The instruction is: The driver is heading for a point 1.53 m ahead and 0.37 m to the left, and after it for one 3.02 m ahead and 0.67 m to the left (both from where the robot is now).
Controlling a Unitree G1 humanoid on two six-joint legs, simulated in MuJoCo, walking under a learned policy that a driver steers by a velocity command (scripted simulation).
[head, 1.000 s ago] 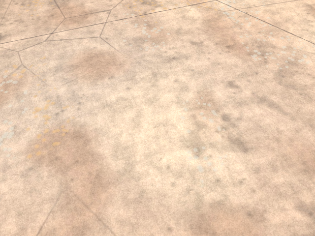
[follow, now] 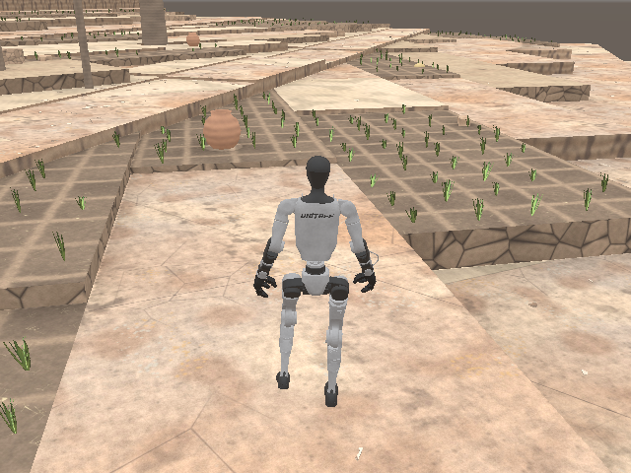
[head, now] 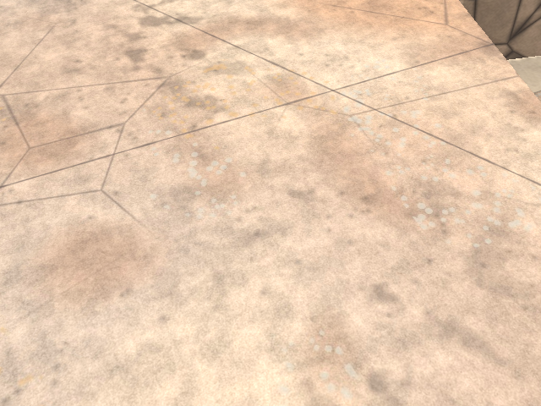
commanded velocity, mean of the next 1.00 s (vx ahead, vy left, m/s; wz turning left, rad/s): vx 0.50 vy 0.00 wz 0.33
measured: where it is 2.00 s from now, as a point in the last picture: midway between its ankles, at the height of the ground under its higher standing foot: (192, 224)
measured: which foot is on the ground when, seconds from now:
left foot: up 0.00-0.30, down 0.32-0.84, up 0.86-1.00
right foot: down 0.00-0.34, up 0.36-0.80, down 0.82-1.00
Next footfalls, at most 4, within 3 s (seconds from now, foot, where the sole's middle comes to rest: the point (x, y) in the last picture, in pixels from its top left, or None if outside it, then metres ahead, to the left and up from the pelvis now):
0.32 left None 0.34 0.17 -0.78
0.82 right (282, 340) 0.66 0.05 -0.78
1.34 left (166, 282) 0.83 0.38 -0.78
1.88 right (224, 189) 1.19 0.25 -0.78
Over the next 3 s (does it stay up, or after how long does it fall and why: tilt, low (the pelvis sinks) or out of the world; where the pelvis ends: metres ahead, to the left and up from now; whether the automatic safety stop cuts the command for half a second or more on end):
stays up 1.63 0.33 -0.01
